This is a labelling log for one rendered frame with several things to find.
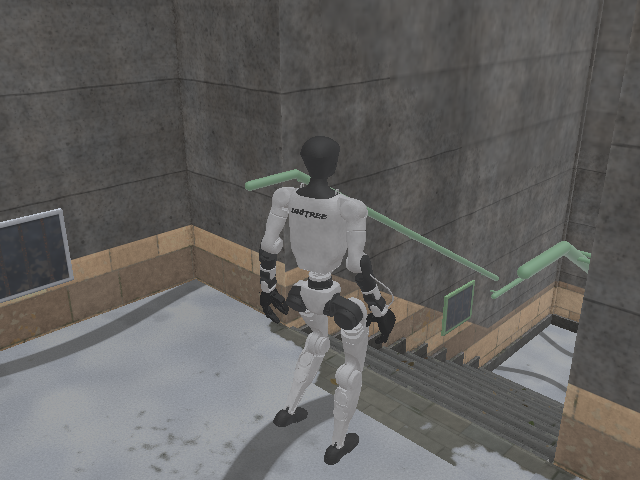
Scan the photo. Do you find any left robot upper arm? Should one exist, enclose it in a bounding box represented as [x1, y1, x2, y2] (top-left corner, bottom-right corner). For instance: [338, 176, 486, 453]
[261, 187, 297, 254]

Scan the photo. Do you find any robot left hand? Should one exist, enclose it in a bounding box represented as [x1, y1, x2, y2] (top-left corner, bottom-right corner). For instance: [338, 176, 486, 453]
[259, 288, 289, 324]

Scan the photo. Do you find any left robot thigh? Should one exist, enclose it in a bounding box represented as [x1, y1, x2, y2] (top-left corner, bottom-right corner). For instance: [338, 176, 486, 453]
[285, 280, 330, 356]

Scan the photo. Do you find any right robot upper arm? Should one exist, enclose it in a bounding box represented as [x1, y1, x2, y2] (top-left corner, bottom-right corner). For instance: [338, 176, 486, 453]
[339, 196, 368, 273]

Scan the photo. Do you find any right robot forearm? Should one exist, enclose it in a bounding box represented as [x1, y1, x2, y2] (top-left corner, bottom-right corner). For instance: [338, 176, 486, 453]
[355, 255, 388, 317]

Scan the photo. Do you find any robot right hand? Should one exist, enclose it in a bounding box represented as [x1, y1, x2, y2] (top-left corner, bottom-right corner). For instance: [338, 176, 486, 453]
[366, 308, 396, 344]

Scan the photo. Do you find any robot head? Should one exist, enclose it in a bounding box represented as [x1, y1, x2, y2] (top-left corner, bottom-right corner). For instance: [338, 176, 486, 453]
[296, 136, 340, 199]

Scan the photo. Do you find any left robot forearm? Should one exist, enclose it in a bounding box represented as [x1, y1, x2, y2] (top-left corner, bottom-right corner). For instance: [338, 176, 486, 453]
[259, 238, 277, 293]

